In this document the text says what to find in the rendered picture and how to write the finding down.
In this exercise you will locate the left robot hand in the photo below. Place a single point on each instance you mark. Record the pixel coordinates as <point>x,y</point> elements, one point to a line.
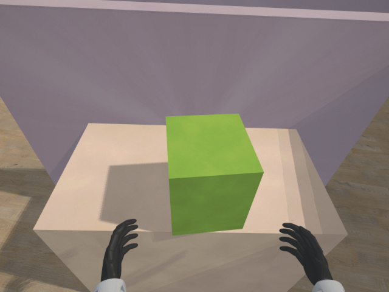
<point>112,262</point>

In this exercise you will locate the robot right forearm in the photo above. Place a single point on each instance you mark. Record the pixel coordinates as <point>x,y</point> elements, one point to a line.
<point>328,286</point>

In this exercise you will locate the robot left forearm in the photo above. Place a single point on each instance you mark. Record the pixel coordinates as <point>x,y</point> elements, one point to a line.
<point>111,285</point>

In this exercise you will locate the pedestal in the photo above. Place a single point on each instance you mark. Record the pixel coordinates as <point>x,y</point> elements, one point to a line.
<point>119,172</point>

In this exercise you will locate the right robot hand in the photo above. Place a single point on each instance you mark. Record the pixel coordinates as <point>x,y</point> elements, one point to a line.
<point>308,252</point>

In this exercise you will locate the carton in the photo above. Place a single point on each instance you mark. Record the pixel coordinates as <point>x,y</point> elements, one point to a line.
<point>213,170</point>

